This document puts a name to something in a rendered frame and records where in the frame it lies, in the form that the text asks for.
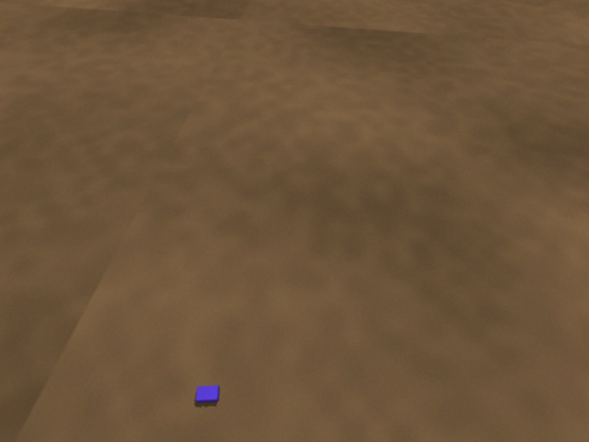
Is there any small box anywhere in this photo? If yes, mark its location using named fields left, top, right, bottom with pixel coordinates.
left=196, top=386, right=220, bottom=403

